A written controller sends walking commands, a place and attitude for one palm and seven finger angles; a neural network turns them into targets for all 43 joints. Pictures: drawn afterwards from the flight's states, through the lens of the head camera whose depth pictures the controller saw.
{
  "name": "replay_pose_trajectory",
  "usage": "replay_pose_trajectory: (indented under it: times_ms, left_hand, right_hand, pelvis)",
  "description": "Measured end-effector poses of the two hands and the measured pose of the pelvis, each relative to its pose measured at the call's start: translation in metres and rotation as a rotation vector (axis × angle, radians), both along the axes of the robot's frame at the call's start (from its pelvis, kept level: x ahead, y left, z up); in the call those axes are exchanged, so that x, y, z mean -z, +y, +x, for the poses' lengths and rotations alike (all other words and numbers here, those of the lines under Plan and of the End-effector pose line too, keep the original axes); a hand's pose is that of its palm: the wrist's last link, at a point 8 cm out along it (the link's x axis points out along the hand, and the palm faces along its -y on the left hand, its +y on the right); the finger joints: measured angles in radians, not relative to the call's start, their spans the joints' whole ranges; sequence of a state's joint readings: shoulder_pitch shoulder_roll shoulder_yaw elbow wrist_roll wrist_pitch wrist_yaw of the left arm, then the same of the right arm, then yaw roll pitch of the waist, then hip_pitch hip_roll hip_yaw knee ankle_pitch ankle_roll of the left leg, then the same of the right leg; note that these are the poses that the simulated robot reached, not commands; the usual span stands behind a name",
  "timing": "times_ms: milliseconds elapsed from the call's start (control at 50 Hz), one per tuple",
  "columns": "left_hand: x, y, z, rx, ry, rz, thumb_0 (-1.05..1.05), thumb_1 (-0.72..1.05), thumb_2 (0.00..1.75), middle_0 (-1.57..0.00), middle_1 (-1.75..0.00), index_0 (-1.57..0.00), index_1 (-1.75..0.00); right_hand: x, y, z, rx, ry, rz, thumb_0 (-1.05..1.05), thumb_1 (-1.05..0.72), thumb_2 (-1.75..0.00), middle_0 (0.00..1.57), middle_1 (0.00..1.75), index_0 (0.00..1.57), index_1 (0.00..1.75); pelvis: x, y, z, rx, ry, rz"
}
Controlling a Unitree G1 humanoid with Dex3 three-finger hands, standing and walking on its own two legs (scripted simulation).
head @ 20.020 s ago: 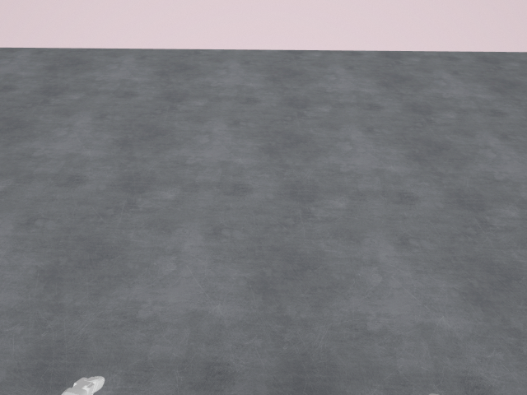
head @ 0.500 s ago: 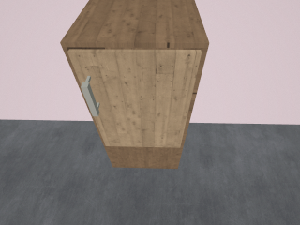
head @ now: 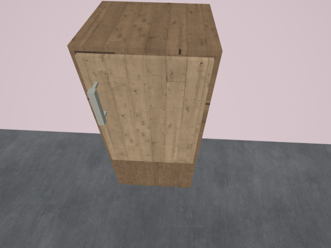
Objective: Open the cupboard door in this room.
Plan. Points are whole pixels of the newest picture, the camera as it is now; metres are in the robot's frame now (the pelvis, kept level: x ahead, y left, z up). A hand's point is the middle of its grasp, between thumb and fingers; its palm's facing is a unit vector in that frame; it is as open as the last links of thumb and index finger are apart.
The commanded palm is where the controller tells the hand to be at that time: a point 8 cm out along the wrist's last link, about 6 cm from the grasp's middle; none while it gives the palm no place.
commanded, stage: look again from close up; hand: left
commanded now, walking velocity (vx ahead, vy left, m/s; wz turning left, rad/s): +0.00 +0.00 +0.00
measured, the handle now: (99, 104) +0.56 +0.27 -0.01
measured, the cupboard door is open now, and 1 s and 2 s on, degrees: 0 0 0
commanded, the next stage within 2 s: raise the hand with hooked fingers in 0.62 s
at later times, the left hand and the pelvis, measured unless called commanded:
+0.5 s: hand out of the picture +0.03 +0.21 -0.17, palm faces +0.03 -0.97 -0.23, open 7.4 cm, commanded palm none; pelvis +0.01 +0.03 +0.00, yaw +0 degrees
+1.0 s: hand (86, 198) +0.23 +0.21 +0.00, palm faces +0.12 -0.99 -0.02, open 7.8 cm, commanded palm +0.14 +0.27 -0.06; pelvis +0.00 +0.02 -0.04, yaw +0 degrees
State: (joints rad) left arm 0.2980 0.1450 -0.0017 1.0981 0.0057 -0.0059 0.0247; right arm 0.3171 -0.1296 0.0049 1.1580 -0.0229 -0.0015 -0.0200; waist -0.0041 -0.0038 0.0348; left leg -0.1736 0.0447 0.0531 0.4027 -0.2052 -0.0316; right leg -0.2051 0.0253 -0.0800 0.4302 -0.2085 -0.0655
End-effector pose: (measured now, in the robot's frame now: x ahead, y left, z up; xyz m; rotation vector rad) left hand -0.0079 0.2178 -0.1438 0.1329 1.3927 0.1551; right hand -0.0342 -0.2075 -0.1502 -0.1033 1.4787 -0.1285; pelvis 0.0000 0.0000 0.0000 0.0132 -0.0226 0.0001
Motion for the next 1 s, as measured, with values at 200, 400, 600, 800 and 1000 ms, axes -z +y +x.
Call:
replay_pose_trajectory:
  times_ms: [200,400,600,800,1000]
  left_hand:
    - [0.005,-0.003,-0.008,0.009,0.015,-0.009,0.01,0.91,0.89,-0.20,-0.30,-0.20,-0.30]
    - [-0.002,0.032,0.023,0.010,-0.059,0.041,0.01,0.92,0.89,-0.20,-0.30,-0.20,-0.30]
    - [-0.004,0.041,0.036,0.021,-0.060,0.044,0.01,0.92,0.89,-0.20,-0.29,-0.20,-0.30]
    - [-0.033,0.048,0.073,-0.084,-0.321,0.069,0.03,0.94,0.89,-0.20,-0.30,-0.20,-0.30]
    - [-0.144,0.041,0.210,0.065,-1.332,-0.044,0.01,0.78,0.83,-0.20,-0.39,-0.21,-0.39]
  right_hand:
    - [0.007,0.006,0.006,0.018,-0.023,0.003,0.00,-0.91,-0.90,0.20,0.30,0.20,0.30]
    - [0.010,0.033,0.028,-0.001,-0.105,0.022,0.02,-0.93,-0.90,0.20,0.30,0.20,0.30]
    - [0.007,0.036,0.032,-0.009,-0.090,0.018,0.01,-0.92,-0.90,0.20,0.30,0.20,0.30]
    - [-0.006,0.014,0.058,-0.021,-0.229,-0.066,0.02,-0.93,-0.90,0.20,0.30,0.20,0.30]
    - [-0.056,-0.035,0.192,-0.111,-0.860,-0.191,0.02,-0.92,-0.90,0.20,0.30,0.20,0.30]
  pelvis:
    - [0.007,0.009,0.000,-0.003,0.021,-0.038]
    - [0.005,0.027,0.010,0.002,0.008,-0.009]
    - [0.003,0.033,0.015,0.008,0.007,0.001]
    - [0.005,0.030,0.017,0.010,0.017,-0.002]
    - [0.035,0.021,0.001,-0.003,0.148,0.009]
